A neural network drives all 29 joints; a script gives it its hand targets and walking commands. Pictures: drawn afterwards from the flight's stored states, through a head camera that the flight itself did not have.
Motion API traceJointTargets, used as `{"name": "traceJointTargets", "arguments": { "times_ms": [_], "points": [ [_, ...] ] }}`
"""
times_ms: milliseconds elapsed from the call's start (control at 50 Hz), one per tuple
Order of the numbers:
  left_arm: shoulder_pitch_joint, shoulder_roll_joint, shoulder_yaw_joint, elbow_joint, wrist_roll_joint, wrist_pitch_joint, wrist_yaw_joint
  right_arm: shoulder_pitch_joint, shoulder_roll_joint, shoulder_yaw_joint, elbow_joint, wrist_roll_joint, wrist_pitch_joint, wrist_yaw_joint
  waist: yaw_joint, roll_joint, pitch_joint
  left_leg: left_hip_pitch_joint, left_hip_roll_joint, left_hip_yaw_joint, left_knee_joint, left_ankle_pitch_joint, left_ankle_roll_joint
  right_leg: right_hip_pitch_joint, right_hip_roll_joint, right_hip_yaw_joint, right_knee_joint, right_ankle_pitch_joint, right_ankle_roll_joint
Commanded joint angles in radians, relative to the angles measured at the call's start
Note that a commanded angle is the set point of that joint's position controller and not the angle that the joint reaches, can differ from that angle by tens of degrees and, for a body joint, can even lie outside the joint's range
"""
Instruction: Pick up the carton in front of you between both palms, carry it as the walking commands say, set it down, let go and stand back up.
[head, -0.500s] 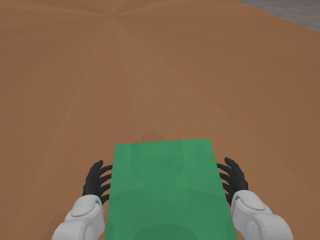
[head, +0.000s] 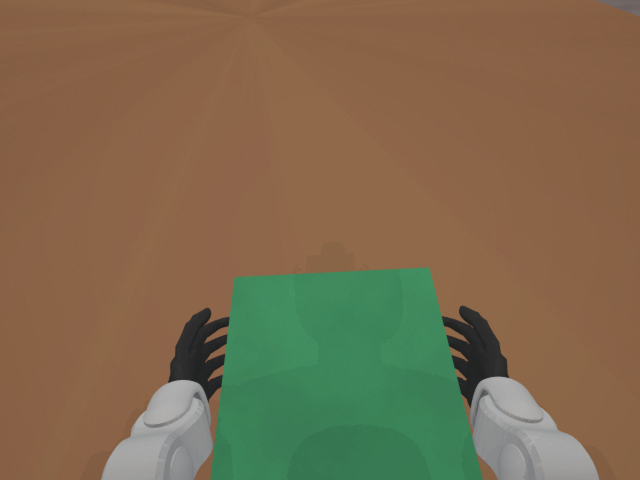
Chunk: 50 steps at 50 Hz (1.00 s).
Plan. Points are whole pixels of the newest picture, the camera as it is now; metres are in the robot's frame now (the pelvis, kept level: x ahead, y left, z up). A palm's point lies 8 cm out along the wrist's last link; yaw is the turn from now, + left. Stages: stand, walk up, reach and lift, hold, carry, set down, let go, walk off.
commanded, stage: carry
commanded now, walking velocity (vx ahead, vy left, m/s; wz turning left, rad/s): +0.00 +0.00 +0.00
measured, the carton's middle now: (337, 402) +0.24 +0.00 +0.02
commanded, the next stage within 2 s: hold in 1.80 s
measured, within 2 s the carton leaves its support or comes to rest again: neither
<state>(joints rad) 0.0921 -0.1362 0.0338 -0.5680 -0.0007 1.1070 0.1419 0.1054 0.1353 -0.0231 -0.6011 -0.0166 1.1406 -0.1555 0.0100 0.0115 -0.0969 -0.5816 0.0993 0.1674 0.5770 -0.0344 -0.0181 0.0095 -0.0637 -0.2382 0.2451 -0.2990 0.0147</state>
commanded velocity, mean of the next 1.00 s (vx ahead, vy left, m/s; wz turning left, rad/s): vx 0.00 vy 0.00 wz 0.00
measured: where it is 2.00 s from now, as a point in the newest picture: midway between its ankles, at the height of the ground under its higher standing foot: outside the picture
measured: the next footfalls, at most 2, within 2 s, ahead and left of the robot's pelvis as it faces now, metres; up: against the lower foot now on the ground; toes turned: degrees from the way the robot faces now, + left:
left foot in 0.06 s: +0.23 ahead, +0.11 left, +0.00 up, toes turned -13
right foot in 0.30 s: +0.14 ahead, -0.11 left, +0.00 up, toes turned -2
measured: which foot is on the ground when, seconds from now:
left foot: up 0.00-0.04, down 0.06-1.00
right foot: down 0.00-0.10, up 0.12-0.28, down 0.30-1.00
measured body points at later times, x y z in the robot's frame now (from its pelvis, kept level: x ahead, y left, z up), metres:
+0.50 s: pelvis +0.18 +0.01 -0.01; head +0.15 +0.01 +0.44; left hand +0.43 +0.16 +0.07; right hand +0.42 -0.14 +0.07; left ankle +0.20 +0.10 -0.74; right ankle +0.11 -0.10 -0.74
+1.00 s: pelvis +0.19 +0.00 -0.01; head +0.18 +0.00 +0.44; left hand +0.48 +0.14 +0.01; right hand +0.47 -0.16 +0.01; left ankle +0.20 +0.10 -0.74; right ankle +0.11 -0.10 -0.74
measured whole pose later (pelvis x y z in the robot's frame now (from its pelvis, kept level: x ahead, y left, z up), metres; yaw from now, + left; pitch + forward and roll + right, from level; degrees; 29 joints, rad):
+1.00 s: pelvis +0.19 +0.00 -0.01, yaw -1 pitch +3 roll +0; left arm -0.15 -0.13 0.14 0.14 0.22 0.69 0.04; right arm -0.14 0.13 -0.13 0.14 -0.20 0.70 -0.04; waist -0.01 -0.01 -0.09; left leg -0.31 0.08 0.21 0.54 -0.26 0.01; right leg -0.17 -0.04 -0.12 0.51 -0.39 0.00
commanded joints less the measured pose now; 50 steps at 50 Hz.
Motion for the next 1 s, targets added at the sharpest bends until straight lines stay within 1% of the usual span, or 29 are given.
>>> {"name": "traceJointTargets", "arguments": {
  "times_ms": [0,20,40,60,80,100,120,140,160,180,200,220,240,260,280,300,320,360,380,400,420,460,500,560,620,740,880,920,980],
  "points": [
    [-0.268,-0.574,-0.524,-0.093,-0.15,0.032,-0.019,-0.302,0.594,0.547,-0.077,0.17,0.0,0.016,-0.02,-0.082,-0.125,0.456,-0.049,0.067,-0.224,0.274,0.021,-0.124,-0.094,-0.029,0.3,0.577,-0.002],
    [-0.275,-0.567,-0.526,-0.093,-0.151,0.04,-0.014,-0.308,0.569,0.535,-0.075,0.172,0.004,0.017,-0.021,0.018,-0.192,0.661,0.092,-0.052,-0.155,0.621,0.059,-0.26,-0.059,-0.016,0.438,0.339,0.034],
    [-0.285,-0.571,-0.544,-0.113,-0.162,0.046,-0.013,-0.288,0.558,0.519,-0.068,0.172,0.004,0.015,-0.034,0.214,-0.28,0.814,0.276,-0.296,-0.149,0.943,0.166,-0.403,0.023,0.01,0.639,-0.053,0.066],
    [-0.272,-0.58,-0.557,-0.105,-0.168,0.053,-0.014,-0.28,0.575,0.508,-0.059,0.165,0.002,0.013,-0.028,0.243,-0.352,0.778,0.319,-0.378,-0.184,0.93,0.223,-0.378,0.012,0.154,0.692,-0.276,0.054],
    [-0.279,-0.604,-0.563,-0.13,-0.173,0.043,-0.017,-0.275,0.621,0.519,-0.063,0.19,-0.001,0.022,-0.033,0.149,-0.349,0.757,0.317,-0.308,-0.203,0.738,0.234,-0.4,-0.002,0.175,0.691,-0.297,0.026],
    [-0.263,-0.64,-0.561,-0.104,-0.171,0.04,-0.024,-0.267,0.654,0.528,-0.06,0.198,-0.009,0.034,-0.03,0.121,-0.342,0.737,0.282,-0.286,-0.234,0.628,0.186,-0.392,-0.026,0.184,0.597,-0.287,0.02],
    [-0.275,-0.691,-0.574,-0.106,-0.176,0.029,-0.034,-0.296,0.7,0.538,-0.074,0.208,-0.021,0.047,-0.026,0.127,-0.337,0.704,0.241,-0.233,-0.251,0.553,0.149,-0.359,-0.035,0.191,0.49,-0.272,0.016],
    [-0.297,-0.73,-0.589,-0.107,-0.178,0.018,-0.045,-0.308,0.739,0.549,-0.07,0.207,-0.031,0.058,-0.021,0.137,-0.331,0.663,0.205,-0.197,-0.269,0.435,0.127,-0.311,-0.018,0.173,0.398,-0.271,0.014],
    [-0.307,-0.758,-0.598,-0.106,-0.176,0.009,-0.053,-0.316,0.756,0.557,-0.074,0.203,-0.041,0.067,-0.024,0.152,-0.321,0.624,0.184,-0.175,-0.286,0.32,0.117,-0.28,0.0,0.144,0.333,-0.238,0.018],
    [-0.312,-0.772,-0.604,-0.11,-0.172,0.0,-0.058,-0.322,0.772,0.568,-0.073,0.201,-0.048,0.075,-0.023,0.162,-0.32,0.604,0.166,-0.16,-0.292,0.212,0.108,-0.245,0.01,0.13,0.271,-0.184,0.017],
    [-0.311,-0.779,-0.607,-0.11,-0.166,-0.008,-0.063,-0.332,0.779,0.578,-0.078,0.203,-0.054,0.084,-0.019,0.15,-0.319,0.577,0.155,-0.139,-0.292,0.11,0.096,-0.207,0.013,0.119,0.211,-0.097,0.01],
    [-0.304,-0.775,-0.606,-0.1,-0.159,-0.012,-0.068,-0.337,0.77,0.584,-0.081,0.203,-0.057,0.092,-0.016,0.123,-0.303,0.54,0.144,-0.116,-0.289,0.027,0.079,-0.174,0.0,0.114,0.159,0.0,0.006],
    [-0.302,-0.76,-0.604,-0.088,-0.151,-0.012,-0.073,-0.34,0.749,0.588,-0.079,0.199,-0.055,0.1,-0.017,0.08,-0.273,0.488,0.129,-0.097,-0.282,-0.04,0.062,-0.149,-0.022,0.123,0.152,0.066,0.002],
    [-0.296,-0.737,-0.601,-0.073,-0.142,-0.01,-0.078,-0.334,0.721,0.589,-0.068,0.19,-0.05,0.106,-0.016,0.041,-0.239,0.444,0.111,-0.077,-0.268,-0.093,0.046,-0.151,-0.05,0.139,0.151,0.1,-0.004],
    [-0.29,-0.706,-0.598,-0.054,-0.133,-0.005,-0.083,-0.326,0.69,0.586,-0.048,0.179,-0.043,0.111,-0.017,0.02,-0.199,0.419,0.093,-0.065,-0.252,-0.124,0.037,-0.18,-0.069,0.158,0.142,0.111,-0.011],
    [-0.285,-0.675,-0.586,-0.03,-0.122,0.0,-0.087,-0.33,0.663,0.584,-0.027,0.17,-0.037,0.116,-0.018,0.01,-0.158,0.407,0.082,-0.053,-0.237,-0.136,0.034,-0.23,-0.094,0.183,0.124,0.102,-0.015],
    [-0.301,-0.641,-0.573,-0.013,-0.112,0.005,-0.089,-0.347,0.639,0.576,-0.001,0.16,-0.032,0.12,-0.021,-0.002,-0.114,0.401,0.074,-0.055,-0.214,-0.08,0.036,-0.258,-0.108,0.195,0.139,0.155,-0.014],
    [-0.315,-0.576,-0.549,0.046,-0.094,0.008,-0.096,-0.351,0.579,0.535,0.066,0.131,-0.029,0.121,-0.019,-0.026,-0.119,0.415,0.077,-0.066,-0.15,0.156,0.041,-0.241,-0.118,0.196,0.174,0.285,-0.003],
    [-0.315,-0.545,-0.533,0.08,-0.091,0.003,-0.101,-0.345,0.548,0.509,0.102,0.113,-0.032,0.12,-0.018,-0.026,-0.131,0.43,0.082,-0.07,-0.113,0.252,0.043,-0.235,-0.115,0.194,0.187,0.361,-0.002],
    [-0.31,-0.512,-0.508,0.116,-0.081,-0.005,-0.103,-0.342,0.518,0.483,0.137,0.096,-0.04,0.118,-0.017,-0.029,-0.145,0.436,0.081,-0.068,-0.083,0.303,0.044,-0.225,-0.113,0.194,0.197,0.436,-0.001],
    [-0.306,-0.479,-0.477,0.15,-0.067,-0.015,-0.102,-0.341,0.485,0.456,0.173,0.078,-0.049,0.114,-0.017,-0.035,-0.151,0.431,0.077,-0.064,-0.066,0.325,0.044,-0.215,-0.112,0.194,0.208,0.498,-0.002],
    [-0.318,-0.466,-0.446,0.202,-0.052,-0.041,-0.106,-0.36,0.472,0.433,0.225,0.06,-0.075,0.113,-0.017,-0.044,-0.159,0.43,0.073,-0.059,-0.053,0.327,0.04,-0.204,-0.111,0.19,0.223,0.551,-0.003],
    [-0.362,-0.503,-0.459,0.204,-0.065,-0.074,-0.122,-0.399,0.509,0.444,0.233,0.066,-0.109,0.123,-0.015,-0.045,-0.18,0.438,0.071,-0.057,-0.045,0.309,0.038,-0.193,-0.11,0.187,0.228,0.559,-0.003],
    [-0.431,-0.588,-0.496,0.216,-0.085,-0.123,-0.159,-0.469,0.588,0.483,0.242,0.085,-0.16,0.157,-0.014,-0.047,-0.211,0.446,0.069,-0.055,-0.035,0.29,0.037,-0.173,-0.108,0.183,0.234,0.568,-0.006],
    [-0.469,-0.619,-0.489,0.274,-0.07,-0.177,-0.19,-0.508,0.614,0.481,0.293,0.075,-0.214,0.19,-0.013,-0.039,-0.235,0.456,0.067,-0.053,-0.03,0.279,0.036,-0.158,-0.108,0.18,0.241,0.567,-0.008],
    [-0.492,-0.6,-0.428,0.418,-0.004,-0.296,-0.222,-0.524,0.592,0.416,0.445,0.02,-0.331,0.226,-0.013,-0.03,-0.241,0.463,0.069,-0.05,-0.029,0.259,0.038,-0.157,-0.103,0.178,0.24,0.538,-0.011],
    [-0.592,-0.603,-0.348,0.612,0.046,-0.442,-0.259,-0.623,0.603,0.338,0.635,-0.02,-0.476,0.265,-0.013,-0.018,-0.224,0.45,0.074,-0.051,-0.049,0.219,0.037,-0.164,-0.096,0.18,0.227,0.473,-0.019],
    [-0.621,-0.637,-0.355,0.649,0.042,-0.48,-0.272,-0.654,0.636,0.348,0.668,-0.016,-0.515,0.278,-0.013,-0.017,-0.227,0.454,0.075,-0.053,-0.055,0.202,0.037,-0.165,-0.095,0.182,0.222,0.453,-0.02],
    [-0.664,-0.727,-0.404,0.653,0.015,-0.503,-0.294,-0.696,0.72,0.404,0.665,0.011,-0.539,0.3,-0.012,-0.018,-0.237,0.461,0.076,-0.059,-0.063,0.173,0.037,-0.166,-0.091,0.184,0.217,0.419,-0.023]
  ]
}}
